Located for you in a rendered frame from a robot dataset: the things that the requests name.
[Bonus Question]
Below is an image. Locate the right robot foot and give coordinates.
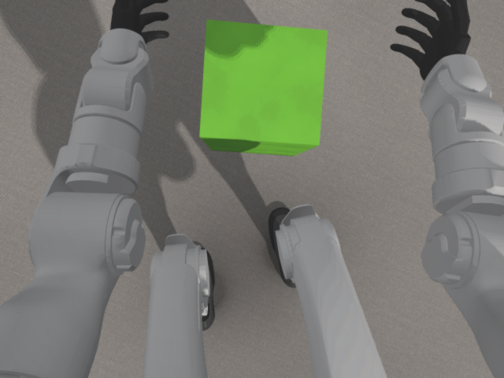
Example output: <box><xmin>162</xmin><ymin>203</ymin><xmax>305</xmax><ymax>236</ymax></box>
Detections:
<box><xmin>269</xmin><ymin>207</ymin><xmax>296</xmax><ymax>287</ymax></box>

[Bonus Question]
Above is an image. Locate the robot right forearm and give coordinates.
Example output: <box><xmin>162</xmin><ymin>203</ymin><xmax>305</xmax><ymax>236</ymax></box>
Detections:
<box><xmin>420</xmin><ymin>54</ymin><xmax>504</xmax><ymax>217</ymax></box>

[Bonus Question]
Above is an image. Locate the robot left forearm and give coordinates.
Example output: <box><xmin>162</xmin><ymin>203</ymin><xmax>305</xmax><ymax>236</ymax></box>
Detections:
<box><xmin>28</xmin><ymin>28</ymin><xmax>154</xmax><ymax>266</ymax></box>

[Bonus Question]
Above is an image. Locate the robot left upper arm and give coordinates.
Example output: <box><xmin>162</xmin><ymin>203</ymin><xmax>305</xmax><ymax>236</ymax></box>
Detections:
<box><xmin>0</xmin><ymin>192</ymin><xmax>146</xmax><ymax>378</ymax></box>

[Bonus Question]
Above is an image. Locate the right robot hand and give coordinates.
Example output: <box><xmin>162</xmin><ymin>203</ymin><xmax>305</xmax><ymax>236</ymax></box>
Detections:
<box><xmin>390</xmin><ymin>0</ymin><xmax>471</xmax><ymax>80</ymax></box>

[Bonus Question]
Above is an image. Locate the robot right upper arm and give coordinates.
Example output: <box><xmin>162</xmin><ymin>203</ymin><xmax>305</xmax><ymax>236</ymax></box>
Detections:
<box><xmin>421</xmin><ymin>211</ymin><xmax>504</xmax><ymax>378</ymax></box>

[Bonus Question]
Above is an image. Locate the left robot thigh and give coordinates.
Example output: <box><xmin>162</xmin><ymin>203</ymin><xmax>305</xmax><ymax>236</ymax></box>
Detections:
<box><xmin>143</xmin><ymin>243</ymin><xmax>210</xmax><ymax>378</ymax></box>

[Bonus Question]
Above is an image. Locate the left robot hand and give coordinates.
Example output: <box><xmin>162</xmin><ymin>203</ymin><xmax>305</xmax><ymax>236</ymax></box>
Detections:
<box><xmin>110</xmin><ymin>0</ymin><xmax>169</xmax><ymax>44</ymax></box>

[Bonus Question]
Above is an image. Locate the carton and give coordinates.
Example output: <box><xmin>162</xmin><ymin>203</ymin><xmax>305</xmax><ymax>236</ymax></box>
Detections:
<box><xmin>199</xmin><ymin>20</ymin><xmax>328</xmax><ymax>156</ymax></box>

